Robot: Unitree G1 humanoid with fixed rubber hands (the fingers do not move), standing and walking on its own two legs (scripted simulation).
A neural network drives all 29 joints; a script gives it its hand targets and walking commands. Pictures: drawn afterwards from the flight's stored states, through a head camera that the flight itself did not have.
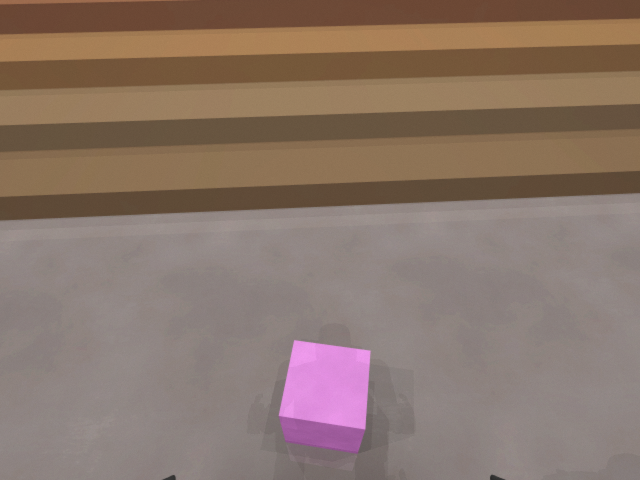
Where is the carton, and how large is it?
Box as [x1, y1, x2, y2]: [279, 340, 369, 453]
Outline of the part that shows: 294,340 279,412 279,418 285,441 357,453 365,426 369,351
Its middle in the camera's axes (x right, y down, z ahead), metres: +0.02 +0.44 +1.09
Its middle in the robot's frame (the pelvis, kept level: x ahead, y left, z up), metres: +0.43 +0.00 -0.64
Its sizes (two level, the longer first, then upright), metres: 0.210 0.200 0.250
